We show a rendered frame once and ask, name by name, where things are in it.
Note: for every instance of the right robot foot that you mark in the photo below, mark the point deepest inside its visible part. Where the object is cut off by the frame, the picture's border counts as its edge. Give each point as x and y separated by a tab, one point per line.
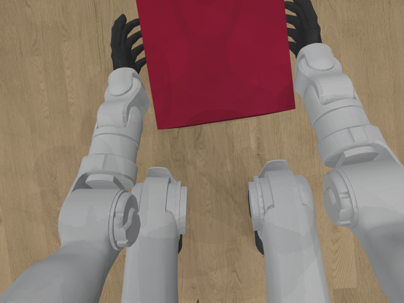
258	241

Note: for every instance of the robot right thigh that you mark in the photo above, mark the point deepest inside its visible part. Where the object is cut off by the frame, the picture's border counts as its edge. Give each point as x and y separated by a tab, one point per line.
294	264

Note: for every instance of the robot right forearm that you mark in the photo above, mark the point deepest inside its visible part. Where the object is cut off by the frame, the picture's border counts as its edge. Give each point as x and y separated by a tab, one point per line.
336	114

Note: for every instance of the robot right hand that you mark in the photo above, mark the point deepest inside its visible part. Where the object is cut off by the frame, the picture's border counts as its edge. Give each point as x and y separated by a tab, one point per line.
306	23

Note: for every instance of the robot left upper arm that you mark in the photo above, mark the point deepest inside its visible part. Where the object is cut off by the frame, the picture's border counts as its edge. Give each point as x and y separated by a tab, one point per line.
95	225

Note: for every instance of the robot left hand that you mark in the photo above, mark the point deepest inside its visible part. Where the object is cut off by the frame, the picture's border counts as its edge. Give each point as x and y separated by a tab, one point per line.
122	55

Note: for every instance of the robot left forearm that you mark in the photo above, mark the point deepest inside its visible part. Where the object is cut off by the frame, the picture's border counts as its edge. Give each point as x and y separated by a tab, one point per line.
111	162

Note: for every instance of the robot right upper arm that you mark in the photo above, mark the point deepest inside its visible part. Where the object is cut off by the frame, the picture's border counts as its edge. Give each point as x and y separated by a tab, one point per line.
368	198

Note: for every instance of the carton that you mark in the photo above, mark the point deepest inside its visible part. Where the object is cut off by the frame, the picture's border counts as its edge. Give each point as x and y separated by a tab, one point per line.
216	60

